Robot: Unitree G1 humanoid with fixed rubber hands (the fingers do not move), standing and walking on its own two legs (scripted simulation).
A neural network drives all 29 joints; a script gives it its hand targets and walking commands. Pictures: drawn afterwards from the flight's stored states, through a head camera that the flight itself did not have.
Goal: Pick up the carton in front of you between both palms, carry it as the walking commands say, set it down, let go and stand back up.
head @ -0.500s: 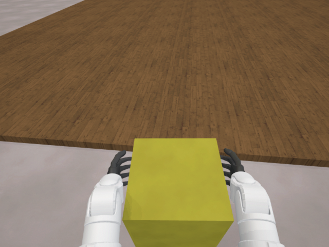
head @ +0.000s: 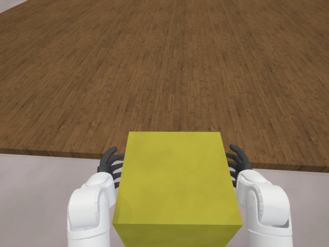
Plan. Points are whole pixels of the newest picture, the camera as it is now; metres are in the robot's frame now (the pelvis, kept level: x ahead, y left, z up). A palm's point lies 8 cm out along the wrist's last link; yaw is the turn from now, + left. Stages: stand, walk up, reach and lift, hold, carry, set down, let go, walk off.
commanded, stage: carry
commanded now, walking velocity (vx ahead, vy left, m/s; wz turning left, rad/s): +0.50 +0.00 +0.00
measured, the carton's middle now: (173, 197) +0.25 +0.00 +0.01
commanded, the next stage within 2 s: none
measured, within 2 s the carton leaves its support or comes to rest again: neither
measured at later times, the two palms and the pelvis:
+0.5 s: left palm (134, 75) +0.60 +0.12 +0.14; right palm (226, 70) +0.62 -0.18 +0.14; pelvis +0.31 -0.05 +0.01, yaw +3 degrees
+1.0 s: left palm (139, 31) +1.03 +0.15 +0.12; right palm (201, 30) +1.02 -0.15 +0.12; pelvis +0.63 +0.01 +0.00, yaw +1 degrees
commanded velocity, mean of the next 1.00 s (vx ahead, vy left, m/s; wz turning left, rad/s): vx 0.50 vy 0.00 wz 0.00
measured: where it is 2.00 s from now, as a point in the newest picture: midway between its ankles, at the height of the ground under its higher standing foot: (170, 111)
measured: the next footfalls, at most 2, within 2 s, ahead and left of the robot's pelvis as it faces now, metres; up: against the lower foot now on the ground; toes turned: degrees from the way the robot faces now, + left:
right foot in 0.24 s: +0.32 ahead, -0.13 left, +0.00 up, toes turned -11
left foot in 0.70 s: +0.63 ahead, +0.07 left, +0.00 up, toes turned +10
